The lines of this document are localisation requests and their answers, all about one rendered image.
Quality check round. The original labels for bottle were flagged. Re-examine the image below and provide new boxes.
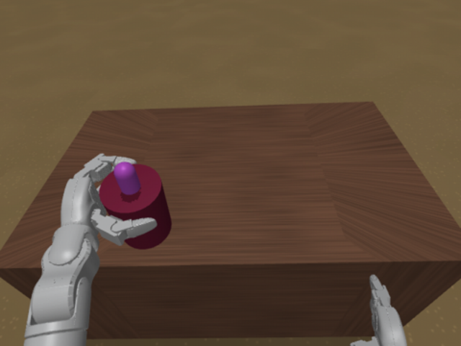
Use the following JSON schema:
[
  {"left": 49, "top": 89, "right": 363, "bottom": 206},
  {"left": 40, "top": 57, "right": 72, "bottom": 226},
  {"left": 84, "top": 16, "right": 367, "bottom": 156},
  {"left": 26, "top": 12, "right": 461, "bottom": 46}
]
[{"left": 99, "top": 162, "right": 171, "bottom": 249}]

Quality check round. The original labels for right robot hand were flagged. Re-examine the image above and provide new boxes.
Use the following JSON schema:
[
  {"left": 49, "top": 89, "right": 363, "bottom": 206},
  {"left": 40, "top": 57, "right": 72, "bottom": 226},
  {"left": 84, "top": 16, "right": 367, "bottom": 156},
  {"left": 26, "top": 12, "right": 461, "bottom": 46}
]
[{"left": 350, "top": 275, "right": 407, "bottom": 346}]

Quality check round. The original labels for left robot hand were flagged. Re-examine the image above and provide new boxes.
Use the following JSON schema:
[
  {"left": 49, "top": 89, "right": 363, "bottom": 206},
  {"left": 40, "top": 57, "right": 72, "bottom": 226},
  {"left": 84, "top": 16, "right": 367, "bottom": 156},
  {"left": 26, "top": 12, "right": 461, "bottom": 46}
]
[{"left": 61, "top": 154, "right": 157, "bottom": 246}]

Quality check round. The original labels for left robot arm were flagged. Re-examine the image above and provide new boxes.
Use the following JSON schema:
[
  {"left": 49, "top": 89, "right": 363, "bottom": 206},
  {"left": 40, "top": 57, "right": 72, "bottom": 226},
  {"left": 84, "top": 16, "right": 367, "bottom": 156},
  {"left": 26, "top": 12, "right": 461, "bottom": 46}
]
[{"left": 24, "top": 224, "right": 100, "bottom": 346}]

